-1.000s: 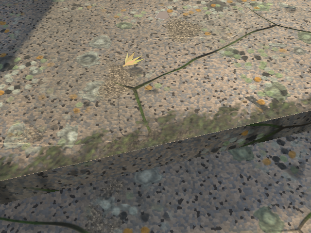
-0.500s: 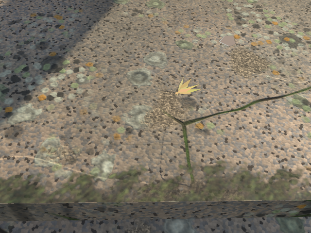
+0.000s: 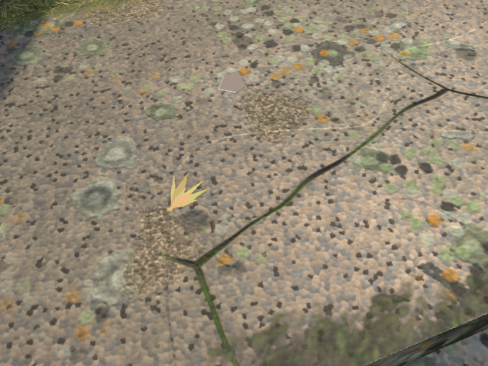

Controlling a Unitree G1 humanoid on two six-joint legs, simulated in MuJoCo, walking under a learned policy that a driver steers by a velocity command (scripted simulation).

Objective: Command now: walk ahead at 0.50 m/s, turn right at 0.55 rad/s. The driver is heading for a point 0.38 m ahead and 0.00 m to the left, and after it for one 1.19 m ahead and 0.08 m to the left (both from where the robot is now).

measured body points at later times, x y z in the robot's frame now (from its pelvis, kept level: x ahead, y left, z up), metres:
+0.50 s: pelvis +0.26 +0.06 +0.04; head +0.29 +0.06 +0.49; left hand +0.29 +0.32 -0.10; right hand +0.45 -0.16 -0.03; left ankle +0.38 +0.12 -0.56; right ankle +0.07 -0.03 -0.64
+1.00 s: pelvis +0.57 +0.01 +0.17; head +0.61 +0.03 +0.62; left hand +0.88 +0.17 +0.13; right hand +0.45 -0.22 +0.05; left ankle +0.38 +0.12 -0.55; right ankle +0.69 -0.09 -0.56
